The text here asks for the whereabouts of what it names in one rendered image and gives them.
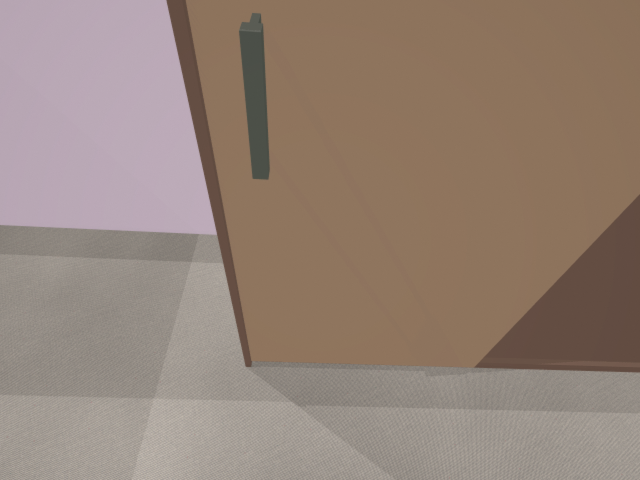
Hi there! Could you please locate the wardrobe door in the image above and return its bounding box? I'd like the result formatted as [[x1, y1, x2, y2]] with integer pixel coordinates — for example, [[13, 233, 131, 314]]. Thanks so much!
[[485, 194, 640, 362], [186, 0, 640, 368]]

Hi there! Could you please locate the handle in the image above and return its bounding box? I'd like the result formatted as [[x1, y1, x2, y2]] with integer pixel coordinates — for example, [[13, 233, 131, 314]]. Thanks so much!
[[239, 13, 270, 180]]

